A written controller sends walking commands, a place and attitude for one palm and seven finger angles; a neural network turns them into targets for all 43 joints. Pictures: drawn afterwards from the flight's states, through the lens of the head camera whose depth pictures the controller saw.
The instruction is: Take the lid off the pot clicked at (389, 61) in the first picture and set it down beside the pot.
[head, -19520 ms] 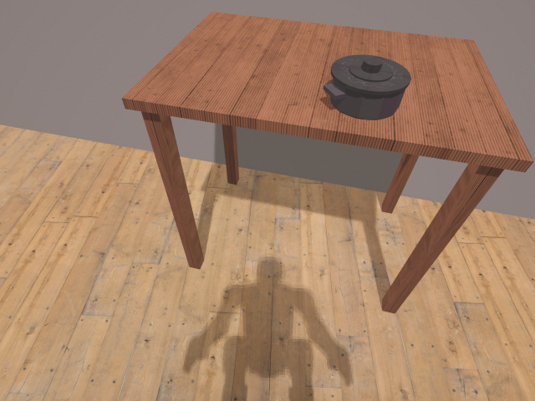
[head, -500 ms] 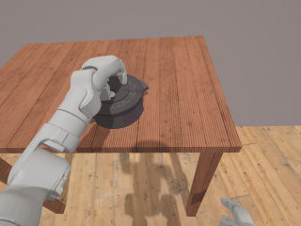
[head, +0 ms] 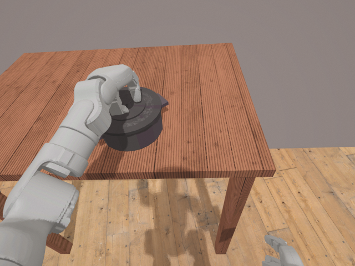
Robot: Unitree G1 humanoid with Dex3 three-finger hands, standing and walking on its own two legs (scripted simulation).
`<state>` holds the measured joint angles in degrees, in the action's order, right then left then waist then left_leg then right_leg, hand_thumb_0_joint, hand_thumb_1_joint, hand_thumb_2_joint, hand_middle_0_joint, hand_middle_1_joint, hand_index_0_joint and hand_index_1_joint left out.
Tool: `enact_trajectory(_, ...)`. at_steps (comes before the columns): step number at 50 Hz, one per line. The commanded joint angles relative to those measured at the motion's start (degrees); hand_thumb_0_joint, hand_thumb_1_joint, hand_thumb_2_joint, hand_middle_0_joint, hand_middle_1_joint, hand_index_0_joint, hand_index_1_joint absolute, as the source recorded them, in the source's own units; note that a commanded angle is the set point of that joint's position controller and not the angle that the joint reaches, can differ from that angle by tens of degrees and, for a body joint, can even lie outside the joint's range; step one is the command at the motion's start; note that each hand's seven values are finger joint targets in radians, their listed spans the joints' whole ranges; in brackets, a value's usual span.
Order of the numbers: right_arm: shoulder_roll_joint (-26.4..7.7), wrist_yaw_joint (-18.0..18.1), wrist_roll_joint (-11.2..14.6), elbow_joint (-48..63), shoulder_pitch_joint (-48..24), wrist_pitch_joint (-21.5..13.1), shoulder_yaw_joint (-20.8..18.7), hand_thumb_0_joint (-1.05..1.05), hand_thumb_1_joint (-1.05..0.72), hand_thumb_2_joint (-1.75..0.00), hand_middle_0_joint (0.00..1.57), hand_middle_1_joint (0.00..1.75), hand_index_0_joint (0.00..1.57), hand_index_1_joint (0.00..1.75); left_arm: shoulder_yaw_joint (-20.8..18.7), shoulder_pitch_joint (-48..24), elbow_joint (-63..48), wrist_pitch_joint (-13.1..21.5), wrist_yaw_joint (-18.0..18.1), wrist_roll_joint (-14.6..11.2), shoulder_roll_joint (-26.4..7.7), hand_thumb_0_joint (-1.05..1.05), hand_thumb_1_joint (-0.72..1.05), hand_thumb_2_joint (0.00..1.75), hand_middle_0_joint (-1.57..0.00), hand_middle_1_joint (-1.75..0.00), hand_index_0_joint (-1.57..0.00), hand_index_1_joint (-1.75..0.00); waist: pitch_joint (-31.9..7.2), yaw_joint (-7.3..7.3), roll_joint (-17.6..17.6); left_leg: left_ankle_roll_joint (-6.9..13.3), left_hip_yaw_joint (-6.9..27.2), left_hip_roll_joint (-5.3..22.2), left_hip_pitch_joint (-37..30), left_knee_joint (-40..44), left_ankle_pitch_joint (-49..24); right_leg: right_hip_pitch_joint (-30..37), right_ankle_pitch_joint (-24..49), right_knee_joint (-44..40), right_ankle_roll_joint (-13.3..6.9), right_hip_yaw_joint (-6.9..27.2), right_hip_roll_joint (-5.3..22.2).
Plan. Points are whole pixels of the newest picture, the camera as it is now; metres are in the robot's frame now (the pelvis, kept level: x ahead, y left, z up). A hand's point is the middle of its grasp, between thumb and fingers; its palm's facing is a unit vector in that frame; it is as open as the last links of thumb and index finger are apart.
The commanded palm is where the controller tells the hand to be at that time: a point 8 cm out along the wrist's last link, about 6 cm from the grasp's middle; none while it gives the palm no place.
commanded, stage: close the fingers and squeeze the knob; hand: left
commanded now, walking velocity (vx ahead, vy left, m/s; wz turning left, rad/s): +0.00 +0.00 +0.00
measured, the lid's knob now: (124, 101) +0.46 +0.14 +0.15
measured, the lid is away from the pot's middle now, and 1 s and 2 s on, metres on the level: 0.00 0.00 0.02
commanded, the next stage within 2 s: lift the lid straight up in 0.50 s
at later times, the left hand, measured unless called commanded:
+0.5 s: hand (119, 102) +0.43 +0.14 +0.17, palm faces -0.27 -0.11 -0.96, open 6.7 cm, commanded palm +0.41 +0.15 +0.23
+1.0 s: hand (117, 100) +0.42 +0.14 +0.18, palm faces -0.27 -0.10 -0.96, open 6.7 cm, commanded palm +0.40 +0.16 +0.27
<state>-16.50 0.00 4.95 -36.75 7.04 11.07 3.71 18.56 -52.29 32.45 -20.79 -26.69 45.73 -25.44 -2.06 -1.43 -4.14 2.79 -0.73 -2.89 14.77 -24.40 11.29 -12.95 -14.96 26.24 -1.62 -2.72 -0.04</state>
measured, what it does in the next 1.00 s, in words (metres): stands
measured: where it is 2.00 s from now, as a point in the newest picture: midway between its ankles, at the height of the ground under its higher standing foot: outside the picture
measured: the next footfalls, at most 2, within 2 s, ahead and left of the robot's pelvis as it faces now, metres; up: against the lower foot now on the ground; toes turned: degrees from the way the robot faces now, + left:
none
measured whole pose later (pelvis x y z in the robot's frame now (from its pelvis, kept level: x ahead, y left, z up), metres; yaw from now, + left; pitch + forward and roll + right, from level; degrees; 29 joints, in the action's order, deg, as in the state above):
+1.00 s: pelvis +0.00 +0.01 +0.00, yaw +0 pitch +1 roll +0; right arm -15.9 -0.3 4.2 -37.3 5.2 9.5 3.6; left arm 20.3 -51.1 24.9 -22.1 -28.7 44.4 -26.5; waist -0.7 -0.2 -4.6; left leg 3.3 -0.6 -3.5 13.2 -23.1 11.0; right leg -11.4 -14.8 25.1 -1.1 -2.7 0.5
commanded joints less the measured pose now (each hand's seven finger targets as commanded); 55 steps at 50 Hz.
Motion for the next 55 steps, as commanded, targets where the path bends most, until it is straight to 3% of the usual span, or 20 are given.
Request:
enact_trajectory(1,-5.74,0.13,-0.3,8.97,-8.08,-2.72,-2.4,0.0,-0.9,-0.9,0.2,0.3,0.2,0.3,-7.09,-24.1,-8.57,0.39,1.68,1.34,-12.47,0.0,0.46,0.83,-0.78,-0.94,-0.85,-0.98,-18.83,0.75,6.67,1.68,2.08,-0.99,-8.35,0.89,-12.32,5.55,17.64,-2.67,-1.26,1.99,-1.01)
enact_trajectory(4,-5.83,0.26,-0.07,8.71,-8.18,-2.2,-2.67,0.0,-0.9,-0.9,0.2,0.3,0.2,0.3,-3.41,-25.53,-7.55,-0.02,1.3,0.48,-8.23,0.0,0.48,0.85,-0.78,-0.94,-0.86,-0.98,-15.66,-0.48,6.86,1.7,1.93,-0.82,-7.67,1.51,-9.41,2.93,14.84,-3.65,-1.17,1.41,-1.0)
enact_trajectory(5,-5.68,0.33,-0.04,8.34,-7.62,-2.33,-2.47,0.0,-0.9,-0.9,0.2,0.3,0.2,0.3,-5.22,-25.41,-6.07,-0.12,1.48,1.13,-10.47,0.0,0.49,0.85,-0.78,-0.94,-0.86,-0.98,-15.07,-0.15,7.87,1.64,1.93,-0.67,-7.23,1.73,-8.72,3.08,14.05,-3.68,-1.03,1.67,-1.01)
enact_trajectory(9,-5.94,0.29,-0.17,8.57,-7.82,-2.48,-2.66,0.0,-0.9,-0.9,0.2,0.3,0.2,0.3,-4.26,-25.08,-6.89,-0.15,1.48,0.64,-9.01,0.0,0.52,0.87,-0.79,-0.94,-0.87,-0.99,-17.15,-0.19,6.14,1.78,2.11,-0.96,-8.4,1.09,-10.78,3.59,15.87,-3.3,-1.31,1.49,-1.08)
enact_trajectory(11,-5.82,0.49,-0.3,8.17,-7.52,-2.72,-2.37,0.0,-0.9,-0.9,0.2,0.3,0.2,0.3,-6.34,-25.57,-5.45,-0.02,1.57,1.58,-11.97,0.0,0.54,0.89,-0.8,-0.94,-0.88,-0.99,-17.39,0.18,7.72,1.78,1.84,-1.08,-7.45,1.09,-10.14,4.6,16.14,-3.16,-1.03,2.12,-0.97)
enact_trajectory(19,-5.62,-0.14,-0.32,9.02,-8.57,-2.62,-2.74,0.0,-0.9,-0.9,0.2,0.3,0.2,0.3,-3.56,-25.49,-11.3,-0.05,1.01,0.27,-7.99,0.0,0.61,0.93,-0.84,-0.97,-0.93,-1.01,-18.9,0.04,4.72,1.8,2.42,-1.13,-10.3,0.63,-14.05,4.28,18.7,-2.83,-1.47,1.5,-1.12)
enact_trajectory(22,-5.52,-0.08,-0.4,8.84,-8.39,-2.89,-2.44,0.0,-0.9,-0.9,0.2,0.3,0.2,0.3,-6.91,-23.1,-9.92,0.09,1.13,0.73,-11.78,0.0,0.64,0.94,-0.85,-0.97,-0.94,-1.02,-18.53,0.87,7.34,1.83,2.14,-1.03,-9.15,0.63,-14.18,5.63,19.91,-2.57,-1.21,1.99,-1.13)
enact_trajectory(24,-5.66,-0.25,-0.25,9.26,-8.94,-2.53,-2.63,0.0,-0.9,-0.9,0.2,0.3,0.2,0.3,-4.35,-23.25,-11.39,-0.08,0.94,-0.03,-8.75,0.0,0.66,0.95,-0.86,-0.98,-0.95,-1.03,-18.2,0.23,6.31,1.74,2.26,-0.91,-9.56,0.79,-14.09,4.66,19.14,-2.69,-1.31,1.45,-1.14)
enact_trajectory(32,-5.41,-0.25,-0.4,8.7,-9.04,-2.44,-2.31,0.0,-0.9,-0.9,0.2,0.3,0.2,0.3,-5.71,-26.41,-13.17,-0.43,1.42,0.96,-11.05,0.0,0.69,0.97,-0.87,-0.99,-0.96,-1.03,-19.26,0.58,6.34,1.5,2.71,-0.71,-10.23,1.11,-14.29,4.89,18.23,-2.45,-1.36,1.51,-1.26)
enact_trajectory(34,-5.46,-0.17,-0.44,9.01,-9.59,-2.35,-2.68,0.0,-0.9,-0.9,0.2,0.3,0.2,0.3,-4.16,-27.98,-15.07,-0.71,1.4,0.3,-8.98,0.0,0.69,0.97,-0.87,-0.99,-0.96,-1.03,-19.52,0.03,5.13,1.7,2.85,-0.82,-11.31,0.85,-14.75,4.15,18.17,-2.87,-1.52,1.36,-1.27)
enact_trajectory(35,-5.28,-0.09,-0.64,8.67,-8.88,-2.67,-2.61,0.0,-0.9,-0.9,0.2,0.3,0.2,0.3,-7.01,-29.69,-16.16,-0.67,1.74,1.27,-12.62,0.0,0.7,0.97,-0.87,-0.99,-0.96,-1.03,-21.59,0.67,5.59,1.58,3.09,-0.7,-11.86,1.03,-15.44,5.58,18.62,-2.45,-1.47,1.73,-1.3)
enact_trajectory(37,-5.35,0.06,-0.73,8.51,-9.15,-3.01,-2.36,0.0,-0.9,-0.9,0.2,0.3,0.2,0.3,-8.09,-30.41,-15.89,-0.73,1.79,1.44,-14.37,0.0,0.7,0.97,-0.87,-0.99,-0.96,-1.04,-22.16,1.05,5.79,1.7,3.18,-0.93,-11.65,0.86,-16.66,6.41,20.41,-2.11,-1.53,2.01,-1.26)
enact_trajectory(39,-5.29,-0.21,-0.74,9.15,-9.85,-3.23,-2.73,0.0,-0.9,-0.9,0.2,0.3,0.2,0.3,-6.37,-30.86,-19.8,-0.73,1.61,0.44,-11.82,0.0,0.7,0.97,-0.87,-1.0,-0.96,-1.04,-24.04,0.79,2.86,1.71,3.68,-0.99,-13.98,0.16,-20.59,6.33,22.12,-1.84,-1.76,1.75,-1.32)
enact_trajectory(42,-5.23,-0.09,-0.99,8.27,-9.4,-3.75,-2.44,0.0,-0.9,-0.9,0.2,0.3,0.2,0.3,-9.48,-32.54,-18.74,-0.77,1.5,1.2,-16.16,0.0,0.7,0.97,-0.87,-1.0,-0.96,-1.04,-23.16,1.4,4.91,1.65,3.7,-0.92,-12.97,0.67,-20.16,7.1,22.76,-1.88,-1.57,2.07,-1.37)
enact_trajectory(44,-5.39,-0.13,-0.8,8.6,-10.07,-3.77,-2.69,0.0,-0.9,-0.9,0.2,0.3,0.2,0.3,-7.76,-33.2,-21.08,-0.83,1.27,0.28,-14.04,0.0,0.7,0.97,-0.87,-1.0,-0.96,-1.04,-23.48,0.94,3.17,1.7,3.9,-0.87,-14.46,0.47,-22.03,6.54,23.2,-2.08,-1.68,1.76,-1.37)
enact_trajectory(47,-5.09,-0.02,-1.02,7.73,-9.45,-4.23,-2.52,0.0,-0.9,-0.9,0.2,0.3,0.2,0.3,-8.91,-34.5,-18.88,-1.12,1.34,1.02,-15.74,0.0,0.7,0.97,-0.87,-1.0,-0.96,-1.04,-22.93,1.31,5.45,1.6,3.97,-0.86,-13.84,1.1,-19.78,6.57,22.02,-2.29,-1.49,1.97,-1.5)
enact_trajectory(49,-5.31,-0.2,-0.93,8.49,-10.39,-4.41,-2.69,0.0,-0.9,-0.9,0.2,0.3,0.2,0.3,-7.92,-32.72,-20.3,-1.16,1.1,0.09,-13.91,0.0,0.7,0.97,-0.87,-1.0,-0.96,-1.04,-23.24,1.38,3.56,1.63,4.08,-0.93,-14.58,0.88,-20.97,6.31,21.91,-2.37,-1.73,1.74,-1.41)
enact_trajectory(51,-5.11,-0.25,-1.23,7.76,-9.83,-4.77,-2.61,0.0,-0.9,-0.9,0.2,0.3,0.2,0.3,-8.96,-34.8,-20.01,-1.05,1.12,1.22,-15.48,0.0,0.7,0.97,-0.87,-1.0,-0.96,-1.04,-24.2,1.66,3.66,1.36,4.25,-0.81,-14.98,1.05,-21.52,6.31,21.75,-2.11,-1.7,1.89,-1.46)
enact_trajectory(54,-5.23,-0.44,-0.82,8.12,-10.37,-4.35,-2.68,0.0,-0.9,-0.9,0.2,0.3,0.2,0.3,-6.37,-33.11,-19.26,-1.52,0.77,0.13,-12.04,0.0,0.7,0.97,-0.87,-1.0,-0.96,-1.04,-22.99,1.13,3.85,1.35,3.98,-0.77,-14.55,1.07,-20.26,5.6,20.36,-2.47,-1.75,1.42,-1.34)
enact_trajectory(55,-4.99,-0.44,-0.98,7.66,-10.12,-4.51,-2.49,0.0,-0.9,-0.9,0.2,0.3,0.2,0.3,-7.56,-36.66,-20.9,-1.3,0.96,1.05,-14.08,0.0,0.7,0.97,-0.87,-1.0,-0.96,-1.04,-24.27,1.36,4.42,1.11,4.12,-0.67,-14.8,1.65,-19.58,6.16,20.0,-2.32,-1.6,1.64,-1.32)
